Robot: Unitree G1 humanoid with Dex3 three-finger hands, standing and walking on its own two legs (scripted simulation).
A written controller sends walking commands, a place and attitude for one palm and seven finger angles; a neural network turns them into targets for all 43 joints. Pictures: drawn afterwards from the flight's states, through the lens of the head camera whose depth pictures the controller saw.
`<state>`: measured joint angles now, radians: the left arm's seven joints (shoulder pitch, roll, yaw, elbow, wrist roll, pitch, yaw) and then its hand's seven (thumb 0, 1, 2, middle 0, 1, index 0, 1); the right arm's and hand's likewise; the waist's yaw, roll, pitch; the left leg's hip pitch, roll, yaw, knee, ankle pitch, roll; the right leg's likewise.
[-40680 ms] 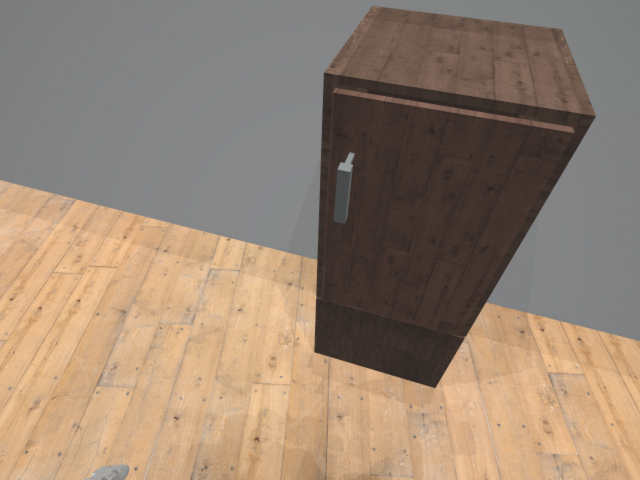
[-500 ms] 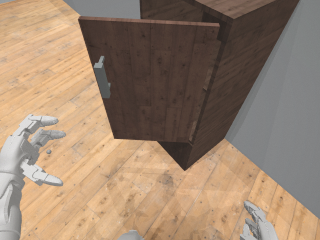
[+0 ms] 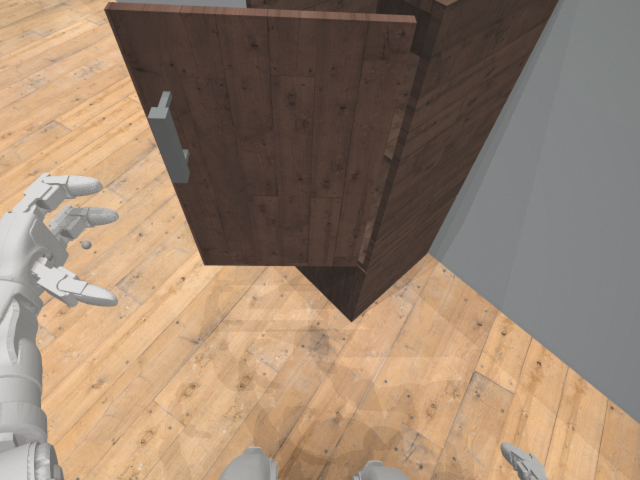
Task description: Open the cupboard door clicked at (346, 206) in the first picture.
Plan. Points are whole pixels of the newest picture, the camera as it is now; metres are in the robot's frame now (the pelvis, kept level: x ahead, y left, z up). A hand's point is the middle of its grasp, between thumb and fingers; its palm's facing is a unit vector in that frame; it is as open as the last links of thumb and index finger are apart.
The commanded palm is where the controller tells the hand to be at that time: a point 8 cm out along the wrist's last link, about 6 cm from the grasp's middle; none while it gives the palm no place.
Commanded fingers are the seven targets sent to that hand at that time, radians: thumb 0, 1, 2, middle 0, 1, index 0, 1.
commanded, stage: move the hooked fingers beside the handle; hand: left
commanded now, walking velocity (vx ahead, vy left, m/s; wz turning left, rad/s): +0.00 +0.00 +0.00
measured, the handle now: (173, 138) +0.57 +0.23 +0.06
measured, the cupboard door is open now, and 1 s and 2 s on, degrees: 48 48 48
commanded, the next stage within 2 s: slide the fingers in behind the handle in 1.86 s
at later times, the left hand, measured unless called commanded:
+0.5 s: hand (100, 205) +0.43 +0.29 +0.07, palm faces +0.04 -1.00 -0.01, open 14.0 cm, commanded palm +0.42 +0.33 +0.07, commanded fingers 0.00 -0.50 0.30 -0.30 -1.20 -0.30 -1.20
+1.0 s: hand (117, 164) +0.50 +0.29 +0.07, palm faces +0.02 -1.00 -0.01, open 14.0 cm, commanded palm +0.49 +0.33 +0.06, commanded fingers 0.00 -0.50 0.30 -0.30 -1.20 -0.30 -1.20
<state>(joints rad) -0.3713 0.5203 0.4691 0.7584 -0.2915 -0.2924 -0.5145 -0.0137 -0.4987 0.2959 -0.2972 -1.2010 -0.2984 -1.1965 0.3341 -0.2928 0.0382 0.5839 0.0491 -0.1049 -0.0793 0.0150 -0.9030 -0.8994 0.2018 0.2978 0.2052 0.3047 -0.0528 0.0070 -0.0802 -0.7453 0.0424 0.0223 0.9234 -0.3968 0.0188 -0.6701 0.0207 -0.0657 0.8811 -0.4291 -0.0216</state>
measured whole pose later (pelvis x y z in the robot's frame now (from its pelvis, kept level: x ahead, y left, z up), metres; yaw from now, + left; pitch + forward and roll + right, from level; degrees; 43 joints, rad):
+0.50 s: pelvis +0.00 +0.01 -0.01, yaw -1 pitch +16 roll -3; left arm -0.66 0.60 0.48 1.04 -0.19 -0.35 -0.48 -0.01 -0.50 0.30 -0.30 -1.20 -0.30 -1.20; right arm 0.35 -0.28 0.04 0.59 0.03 -0.03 -0.06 0.01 -0.90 -0.90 0.20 0.30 0.21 0.30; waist -0.10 0.00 -0.09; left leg -0.86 0.04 0.02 0.98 -0.41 0.03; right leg -0.77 0.02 -0.06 0.92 -0.43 -0.01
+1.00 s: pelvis +0.00 +0.02 -0.02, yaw -2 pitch +21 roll -4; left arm -0.89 0.73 0.51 1.20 -0.13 -0.35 -0.46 -0.01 -0.50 0.30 -0.30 -1.20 -0.30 -1.20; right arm 0.42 -0.29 0.05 0.62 0.01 0.05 -0.05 0.01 -0.90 -0.90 0.20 0.30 0.21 0.30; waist -0.17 0.00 -0.08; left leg -0.97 0.06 0.02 1.03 -0.43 0.04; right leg -0.87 0.03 -0.06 0.94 -0.43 0.00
